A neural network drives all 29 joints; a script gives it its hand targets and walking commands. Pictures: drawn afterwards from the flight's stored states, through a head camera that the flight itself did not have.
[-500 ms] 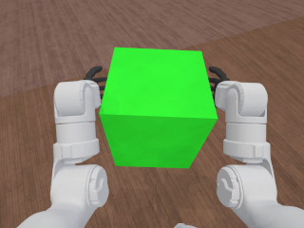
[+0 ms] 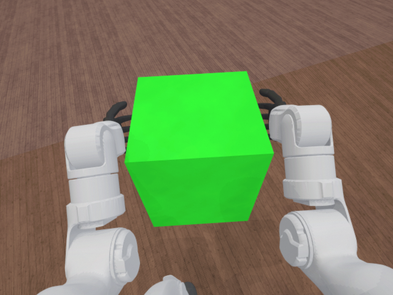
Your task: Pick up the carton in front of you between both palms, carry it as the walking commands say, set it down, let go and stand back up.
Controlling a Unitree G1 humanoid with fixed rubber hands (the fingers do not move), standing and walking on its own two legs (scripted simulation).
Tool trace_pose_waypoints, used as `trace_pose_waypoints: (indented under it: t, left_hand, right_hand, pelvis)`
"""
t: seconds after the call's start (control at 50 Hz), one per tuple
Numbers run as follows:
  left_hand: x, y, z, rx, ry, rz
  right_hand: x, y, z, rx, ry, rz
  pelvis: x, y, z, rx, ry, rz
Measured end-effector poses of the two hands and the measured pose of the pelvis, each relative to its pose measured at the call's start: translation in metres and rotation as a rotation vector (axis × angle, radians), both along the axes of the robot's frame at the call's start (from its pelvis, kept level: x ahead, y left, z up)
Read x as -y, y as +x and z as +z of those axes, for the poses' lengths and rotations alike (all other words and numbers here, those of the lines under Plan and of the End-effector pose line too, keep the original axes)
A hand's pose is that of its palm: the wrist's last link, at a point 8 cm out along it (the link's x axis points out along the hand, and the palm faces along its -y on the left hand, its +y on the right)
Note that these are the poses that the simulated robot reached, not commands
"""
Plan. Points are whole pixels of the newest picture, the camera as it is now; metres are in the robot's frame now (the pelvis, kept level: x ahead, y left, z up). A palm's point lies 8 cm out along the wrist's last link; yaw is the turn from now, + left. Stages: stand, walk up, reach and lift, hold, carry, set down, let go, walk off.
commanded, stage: carry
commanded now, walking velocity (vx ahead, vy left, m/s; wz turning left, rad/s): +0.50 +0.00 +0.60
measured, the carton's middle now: (197, 154) +0.38 -0.03 +0.08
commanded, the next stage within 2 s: none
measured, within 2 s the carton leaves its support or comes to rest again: neither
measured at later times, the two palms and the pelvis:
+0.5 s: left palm (68, 52) +0.58 +0.21 +0.22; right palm (190, 13) +0.70 -0.06 +0.23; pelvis +0.29 -0.04 +0.07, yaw +16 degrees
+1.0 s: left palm out of the picture +0.90 +0.29 +0.27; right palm out of the picture +0.97 +0.00 +0.27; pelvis +0.57 +0.06 +0.10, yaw +19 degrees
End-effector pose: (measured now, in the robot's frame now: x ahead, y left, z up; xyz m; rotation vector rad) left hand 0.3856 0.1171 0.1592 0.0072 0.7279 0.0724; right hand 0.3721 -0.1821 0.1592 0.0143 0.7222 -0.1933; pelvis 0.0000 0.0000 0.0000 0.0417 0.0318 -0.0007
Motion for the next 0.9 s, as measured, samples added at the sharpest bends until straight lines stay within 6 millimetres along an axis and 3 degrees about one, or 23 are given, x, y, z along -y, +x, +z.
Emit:
trace_pose_waypoints:
  t: [0.08, 0.16, 0.24, 0.32, 0.46, 0.58, 0.68, 0.8, 0.9]
  left_hand:
    - [-0.003, 0.046, 0.010, -0.023, -0.010, 0.025]
    - [-0.012, 0.089, 0.032, 0.020, -0.031, 0.070]
    - [-0.024, 0.128, 0.051, 0.054, -0.030, 0.132]
    - [-0.037, 0.163, 0.060, 0.056, -0.004, 0.203]
    - [-0.079, 0.189, 0.060, -0.022, 0.041, 0.351]
    - [-0.125, 0.228, 0.082, 0.010, 0.042, 0.456]
    - [-0.161, 0.291, 0.091, 0.052, 0.019, 0.452]
    - [-0.167, 0.376, 0.088, -0.034, -0.003, 0.354]
    - [-0.166, 0.445, 0.096, -0.021, -0.011, 0.304]
  right_hand:
    - [-0.003, 0.045, 0.005, -0.023, 0.003, 0.015]
    - [-0.011, 0.099, 0.029, 0.021, 0.015, 0.034]
    - [-0.024, 0.158, 0.053, 0.053, 0.020, 0.082]
    - [-0.041, 0.220, 0.064, 0.054, 0.013, 0.174]
    - [-0.100, 0.306, 0.070, -0.020, 0.022, 0.375]
    - [-0.156, 0.371, 0.089, 0.010, 0.041, 0.467]
    - [-0.189, 0.427, 0.100, 0.052, 0.022, 0.456]
    - [-0.180, 0.475, 0.086, -0.033, -0.016, 0.369]
    - [-0.174, 0.527, 0.094, -0.021, -0.007, 0.309]
  pelvis:
    - [0.000, 0.040, 0.022, -0.007, -0.010, 0.040]
    - [0.007, 0.081, 0.036, -0.023, -0.027, 0.076]
    - [0.020, 0.132, 0.044, -0.041, -0.040, 0.120]
    - [0.037, 0.192, 0.041, -0.040, -0.061, 0.178]
    - [0.046, 0.272, 0.062, -0.023, -0.053, 0.264]
    - [0.031, 0.333, 0.074, -0.032, -0.036, 0.312]
    - [0.001, 0.392, 0.065, -0.023, -0.006, 0.322]
    - [-0.029, 0.451, 0.084, -0.019, -0.038, 0.328]
    - [-0.044, 0.503, 0.096, -0.027, -0.055, 0.329]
